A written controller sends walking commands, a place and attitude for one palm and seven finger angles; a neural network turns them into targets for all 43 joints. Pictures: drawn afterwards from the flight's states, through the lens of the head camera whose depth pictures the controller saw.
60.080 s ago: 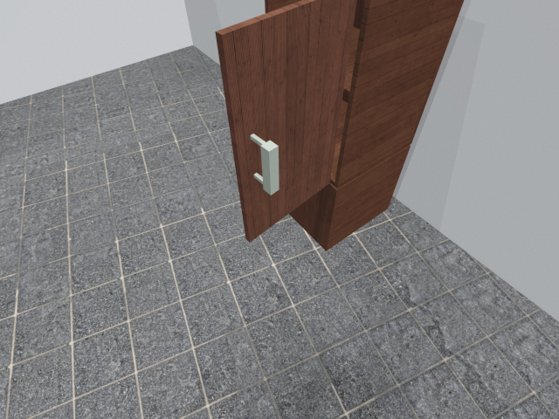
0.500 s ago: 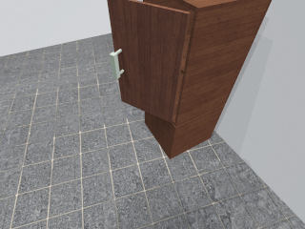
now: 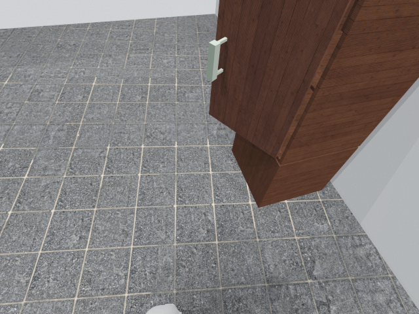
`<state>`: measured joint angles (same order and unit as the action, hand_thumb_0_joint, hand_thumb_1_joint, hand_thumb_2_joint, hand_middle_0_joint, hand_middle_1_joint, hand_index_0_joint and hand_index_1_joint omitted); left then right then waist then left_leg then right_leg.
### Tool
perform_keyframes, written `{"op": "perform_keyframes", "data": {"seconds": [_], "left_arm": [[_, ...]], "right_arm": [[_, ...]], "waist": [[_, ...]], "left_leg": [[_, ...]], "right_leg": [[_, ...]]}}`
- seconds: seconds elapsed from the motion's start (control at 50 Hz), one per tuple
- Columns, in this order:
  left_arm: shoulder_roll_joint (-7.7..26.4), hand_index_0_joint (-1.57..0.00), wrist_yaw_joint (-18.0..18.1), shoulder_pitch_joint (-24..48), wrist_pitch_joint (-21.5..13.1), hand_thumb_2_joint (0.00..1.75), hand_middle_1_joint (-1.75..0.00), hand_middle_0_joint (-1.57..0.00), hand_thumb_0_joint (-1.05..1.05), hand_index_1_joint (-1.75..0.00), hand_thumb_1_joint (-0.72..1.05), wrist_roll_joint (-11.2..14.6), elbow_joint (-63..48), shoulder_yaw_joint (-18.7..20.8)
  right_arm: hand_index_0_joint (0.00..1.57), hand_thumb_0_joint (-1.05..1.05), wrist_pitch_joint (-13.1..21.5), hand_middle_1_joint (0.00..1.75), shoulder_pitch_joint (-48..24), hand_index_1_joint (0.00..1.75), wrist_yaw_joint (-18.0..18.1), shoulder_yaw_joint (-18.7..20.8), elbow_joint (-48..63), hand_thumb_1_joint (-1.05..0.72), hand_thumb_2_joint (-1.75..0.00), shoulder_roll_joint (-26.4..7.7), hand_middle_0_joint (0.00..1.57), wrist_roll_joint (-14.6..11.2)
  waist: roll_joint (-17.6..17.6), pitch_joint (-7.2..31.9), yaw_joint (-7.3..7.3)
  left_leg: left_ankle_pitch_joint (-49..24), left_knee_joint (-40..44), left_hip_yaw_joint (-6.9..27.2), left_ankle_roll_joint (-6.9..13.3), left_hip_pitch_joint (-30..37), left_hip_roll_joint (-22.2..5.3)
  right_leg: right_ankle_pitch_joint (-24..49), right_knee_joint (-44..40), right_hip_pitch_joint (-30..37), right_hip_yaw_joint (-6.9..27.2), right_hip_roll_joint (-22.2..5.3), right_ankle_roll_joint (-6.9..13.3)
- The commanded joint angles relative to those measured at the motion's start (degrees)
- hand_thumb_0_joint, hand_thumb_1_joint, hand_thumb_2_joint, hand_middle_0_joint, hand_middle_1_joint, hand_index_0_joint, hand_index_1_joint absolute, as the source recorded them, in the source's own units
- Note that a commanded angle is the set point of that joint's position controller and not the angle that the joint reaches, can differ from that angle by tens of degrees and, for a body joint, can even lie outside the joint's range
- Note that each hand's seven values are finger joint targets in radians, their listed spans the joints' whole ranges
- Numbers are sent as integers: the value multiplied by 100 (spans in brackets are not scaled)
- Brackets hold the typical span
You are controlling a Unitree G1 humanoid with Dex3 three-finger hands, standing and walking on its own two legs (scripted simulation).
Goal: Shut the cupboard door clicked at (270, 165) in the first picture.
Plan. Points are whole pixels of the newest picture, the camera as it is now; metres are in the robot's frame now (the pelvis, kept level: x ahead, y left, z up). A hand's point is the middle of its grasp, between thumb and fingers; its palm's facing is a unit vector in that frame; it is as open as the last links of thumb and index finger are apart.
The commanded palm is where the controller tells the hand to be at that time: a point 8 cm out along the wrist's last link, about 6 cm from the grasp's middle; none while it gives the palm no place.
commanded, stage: walk to a spot facing it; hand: left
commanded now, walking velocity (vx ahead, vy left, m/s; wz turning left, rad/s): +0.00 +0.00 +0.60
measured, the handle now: (217, 59) +0.88 +0.01 -0.02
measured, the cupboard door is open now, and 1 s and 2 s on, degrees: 31 31 31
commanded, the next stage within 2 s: none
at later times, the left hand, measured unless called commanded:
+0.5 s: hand out of the picture +0.03 +0.17 -0.13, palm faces +0.27 -0.91 -0.33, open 7.4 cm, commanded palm none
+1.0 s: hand out of the picture -0.11 +0.16 -0.16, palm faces +0.62 -0.74 -0.26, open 7.4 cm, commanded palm none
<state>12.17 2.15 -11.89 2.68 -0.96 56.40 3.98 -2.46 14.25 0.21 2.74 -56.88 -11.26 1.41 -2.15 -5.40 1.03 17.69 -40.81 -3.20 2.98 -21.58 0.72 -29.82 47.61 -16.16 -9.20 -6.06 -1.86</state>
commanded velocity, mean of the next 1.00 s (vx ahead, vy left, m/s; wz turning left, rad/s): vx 0.01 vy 0.00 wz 0.60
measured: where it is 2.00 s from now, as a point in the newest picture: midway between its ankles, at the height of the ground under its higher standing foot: (155, 312)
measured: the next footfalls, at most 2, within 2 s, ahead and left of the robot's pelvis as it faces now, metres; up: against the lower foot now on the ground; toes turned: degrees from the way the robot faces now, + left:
right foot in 0.44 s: +0.05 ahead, -0.17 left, +0.00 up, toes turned +17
left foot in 0.86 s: -0.05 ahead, +0.07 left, +0.00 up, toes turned +37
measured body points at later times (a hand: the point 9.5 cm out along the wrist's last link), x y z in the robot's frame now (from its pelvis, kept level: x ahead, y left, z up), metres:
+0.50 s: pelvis -0.01 -0.06 +0.02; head +0.05 -0.07 +0.46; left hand +0.02 +0.22 -0.10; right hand +0.12 -0.30 -0.14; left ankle +0.00 +0.07 -0.68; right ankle +0.01 -0.18 -0.72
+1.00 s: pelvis -0.01 -0.04 +0.01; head +0.02 +0.01 +0.46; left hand -0.14 +0.20 -0.14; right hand +0.24 -0.17 -0.11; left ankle -0.08 +0.04 -0.72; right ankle +0.03 -0.19 -0.65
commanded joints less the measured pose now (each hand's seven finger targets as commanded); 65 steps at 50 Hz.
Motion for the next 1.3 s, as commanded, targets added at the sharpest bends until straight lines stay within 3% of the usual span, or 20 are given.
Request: {"op": "perform_keyframes", "data": {"seconds": [0.0,0.1,0.26,0.38,0.4,0.42,0.44,0.46,0.54,0.74,0.8,0.82,0.84,0.86,0.98,1.14,1.2,1.22,1.24,1.28], "left_arm": [[594,-20,16,323,-31,90,-30,-20,0,-30,90,-55,-699,154],[608,-20,-83,201,-125,90,-30,-20,0,-30,90,-52,-689,169],[634,-20,-94,513,-79,90,-30,-20,0,-30,90,-40,-993,120],[821,-20,-44,-435,-118,90,-30,-20,0,-30,90,17,-837,171],[1234,-20,-13,-619,-192,90,-30,-20,0,-30,90,-55,-850,239],[1683,-20,24,-399,-207,90,-30,-20,0,-30,90,-139,-985,311],[1508,-20,52,73,-173,90,-30,-20,0,-30,90,-70,-1079,199],[1318,-20,38,656,-148,90,-30,-20,0,-30,90,-60,-1247,127],[818,-20,27,370,-316,90,-30,-20,0,-30,90,-25,-1148,47],[1221,-20,33,-769,-281,90,-30,-20,0,-30,90,-111,-797,271],[1205,-20,-10,-549,-266,90,-30,-20,0,-30,90,-57,-809,283],[1075,-20,-23,-556,-239,90,-30,-20,0,-30,90,-3,-881,255],[634,-20,-66,-495,-216,90,-30,-20,0,-30,90,36,-1106,138],[642,-20,-17,-19,-133,90,-30,-20,0,-30,90,-13,-1271,67],[715,-20,-105,72,-75,90,-30,-20,0,-30,90,-16,-1047,159],[624,-20,-296,367,-169,90,-30,-20,0,-30,90,-48,-1225,118],[745,-20,-319,-404,-271,90,-30,-20,0,-30,90,-55,-995,172],[1032,-20,-277,-951,-345,90,-30,-20,0,-30,90,-93,-849,264],[1637,-20,-177,-1355,-406,90,-30,-20,0,-30,90,-177,-804,379],[1375,-20,-134,-618,-399,90,-30,-20,0,-30,90,-44,-1011,269]], "right_arm": [[20,0,111,30,705,30,138,262,277,-90,-90,-1224,20,68],[20,0,212,30,320,30,196,229,458,-90,-90,-1197,20,28],[20,0,92,30,185,30,96,362,572,-90,-90,-1321,20,46],[20,0,-17,30,-435,30,46,434,854,-90,-90,-1240,20,-5],[20,0,-36,30,-342,30,3,425,870,-90,-90,-957,20,-70],[20,0,-10,30,-227,30,5,399,972,-90,-90,-606,20,-85],[20,0,-38,30,-249,30,-21,444,909,-90,-90,-942,20,24],[20,0,-85,30,67,30,-88,429,885,-90,-90,-807,20,52],[20,0,-91,30,-34,30,-179,359,757,-90,-90,-747,20,-13],[20,0,-25,30,-906,30,-171,160,1008,-90,-90,-514,20,-89],[20,0,40,30,-370,30,-160,193,894,-90,-90,-679,20,-73],[20,0,93,30,66,30,-157,282,786,-90,-90,-1038,20,-33],[20,0,135,30,458,30,-101,455,726,-90,-90,-1707,20,6],[20,0,74,30,809,30,-35,465,576,-90,-90,-1842,20,-39],[20,0,148,30,-169,30,149,241,872,-90,-90,-1244,20,11],[20,0,146,30,-239,30,22,330,888,-90,-90,-1414,20,77],[20,0,141,30,-543,30,5,350,944,-90,-90,-1348,20,22],[20,0,170,30,-641,30,-2,296,1014,-90,-90,-1034,20,-27],[20,0,227,30,-478,30,-12,179,1137,-90,-90,-498,20,-94],[20,0,200,30,-461,30,-97,293,1109,-90,-90,-865,20,55]], "waist": [[1141,504,222],[540,897,17],[1127,911,117],[1034,962,-343],[41,1018,-397],[-1497,804,-373],[-963,421,-134],[-636,314,214],[-878,352,198],[-1173,706,-371],[-886,861,-39],[-1,1173,205],[1931,1425,401],[1735,1446,567],[1125,759,82],[1297,444,73],[1002,492,-373],[166,644,-662],[-1825,936,-850],[-1031,213,-351]], "left_leg": [[-1639,2456,3015,639,876,-1927],[-2304,2271,2326,467,1486,-1317],[-1317,2352,2660,602,1298,-1080],[-416,1907,2671,214,-301,-544],[448,1010,2111,-178,-1062,20],[1295,-940,941,-616,-1799,787],[1410,-2236,1084,-521,-1435,366],[1014,-2789,1017,-496,-1237,324],[316,-2921,537,-703,-1314,-16],[887,-244,-160,-573,-524,-115],[-227,1210,-222,-448,776,-29],[-1691,1721,331,-297,1919,-515],[-4311,1751,2478,500,2933,-2177],[-5304,1690,2581,1001,2723,-2548],[-4136,1797,1577,591,1764,-1432],[854,2478,2341,598,755,-1049],[1498,1892,2277,416,-419,-735],[1803,942,1863,172,-1462,-236],[1950,-1168,754,-259,-2497,522],[1113,-2920,1015,-277,-2379,-59]], "right_leg": [[-16,1994,-1544,1029,84,51],[1019,1753,-1683,1140,216,-163],[743,420,-1279,1066,468,-218],[1420,-2129,1083,965,691,-28],[923,-3171,1751,1838,-164,224],[262,-3841,1415,3815,-1927,936],[315,-3797,163,3497,-2155,1095],[521,-3650,-284,2707,-1747,1046],[3564,-2783,550,1248,-897,847],[5517,-1955,1771,713,-1407,890],[4931,-1242,1082,273,-1261,517],[3738,-328,224,-39,-1017,218],[-233,982,-1505,-145,-139,-235],[-958,1597,-1744,567,-62,-162],[590,1752,-1654,908,4,-264],[626,-486,-780,557,425,-194],[1135,-1670,950,439,637,-153],[610,-2548,2151,1029,130,-51],[-944,-3612,2876,3287,-1760,457],[-1701,-4228,1080,3605,-2199,797]]}}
